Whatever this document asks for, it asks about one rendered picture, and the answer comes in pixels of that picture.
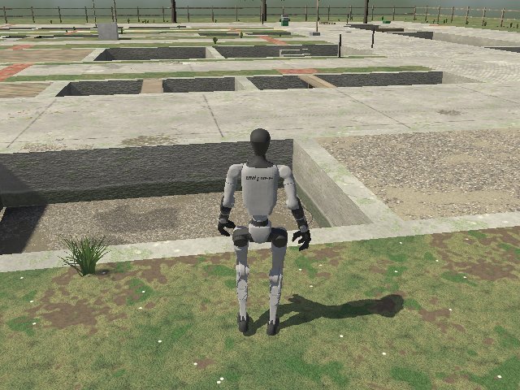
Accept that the right robot upper arm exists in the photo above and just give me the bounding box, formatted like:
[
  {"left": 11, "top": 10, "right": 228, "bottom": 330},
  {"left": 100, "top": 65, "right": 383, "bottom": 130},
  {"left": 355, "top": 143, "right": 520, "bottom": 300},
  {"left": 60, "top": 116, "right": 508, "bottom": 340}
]
[{"left": 277, "top": 164, "right": 299, "bottom": 210}]

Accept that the robot right foot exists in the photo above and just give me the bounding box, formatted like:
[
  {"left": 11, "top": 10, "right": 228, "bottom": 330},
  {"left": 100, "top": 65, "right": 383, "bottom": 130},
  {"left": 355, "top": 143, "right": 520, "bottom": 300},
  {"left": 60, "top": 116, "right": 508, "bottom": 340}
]
[{"left": 266, "top": 315, "right": 280, "bottom": 336}]

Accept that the left robot upper arm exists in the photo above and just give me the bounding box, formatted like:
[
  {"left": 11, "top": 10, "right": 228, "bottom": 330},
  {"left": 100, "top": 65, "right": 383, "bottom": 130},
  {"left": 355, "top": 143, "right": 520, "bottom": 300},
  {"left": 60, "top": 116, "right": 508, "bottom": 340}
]
[{"left": 223, "top": 163, "right": 243, "bottom": 208}]

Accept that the robot right hand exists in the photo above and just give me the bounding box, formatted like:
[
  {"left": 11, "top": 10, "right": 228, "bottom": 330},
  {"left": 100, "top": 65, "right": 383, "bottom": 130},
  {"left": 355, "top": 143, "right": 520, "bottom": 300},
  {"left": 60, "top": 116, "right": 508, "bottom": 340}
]
[{"left": 292, "top": 230, "right": 311, "bottom": 251}]

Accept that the robot left hand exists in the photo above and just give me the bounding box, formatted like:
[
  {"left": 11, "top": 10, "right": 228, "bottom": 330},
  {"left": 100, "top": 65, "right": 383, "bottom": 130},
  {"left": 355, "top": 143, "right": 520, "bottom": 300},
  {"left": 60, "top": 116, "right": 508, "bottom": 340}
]
[{"left": 218, "top": 220, "right": 236, "bottom": 236}]

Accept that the robot left forearm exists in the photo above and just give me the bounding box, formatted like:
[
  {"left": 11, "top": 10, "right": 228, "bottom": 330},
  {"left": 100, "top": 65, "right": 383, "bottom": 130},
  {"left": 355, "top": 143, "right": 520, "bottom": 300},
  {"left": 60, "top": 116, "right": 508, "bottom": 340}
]
[{"left": 219, "top": 196, "right": 232, "bottom": 223}]

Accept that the left robot thigh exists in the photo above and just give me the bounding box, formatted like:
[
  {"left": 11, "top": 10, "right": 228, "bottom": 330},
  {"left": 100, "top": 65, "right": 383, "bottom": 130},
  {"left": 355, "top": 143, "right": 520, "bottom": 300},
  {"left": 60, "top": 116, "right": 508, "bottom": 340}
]
[{"left": 232, "top": 226, "right": 249, "bottom": 279}]

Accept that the robot right forearm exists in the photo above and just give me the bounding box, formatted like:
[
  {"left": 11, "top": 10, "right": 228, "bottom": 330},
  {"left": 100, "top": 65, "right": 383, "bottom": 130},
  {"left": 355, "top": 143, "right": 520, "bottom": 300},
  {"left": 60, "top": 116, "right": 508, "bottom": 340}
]
[{"left": 292, "top": 197, "right": 309, "bottom": 232}]

